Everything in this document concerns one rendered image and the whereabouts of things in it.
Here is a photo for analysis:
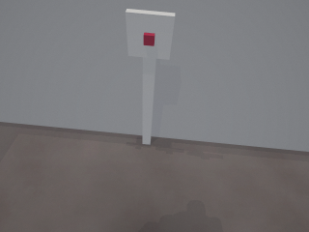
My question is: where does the panel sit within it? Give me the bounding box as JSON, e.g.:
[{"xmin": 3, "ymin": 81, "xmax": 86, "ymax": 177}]
[{"xmin": 126, "ymin": 9, "xmax": 176, "ymax": 145}]

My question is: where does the button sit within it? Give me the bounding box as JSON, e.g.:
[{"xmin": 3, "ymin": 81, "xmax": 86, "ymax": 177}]
[{"xmin": 143, "ymin": 32, "xmax": 155, "ymax": 46}]

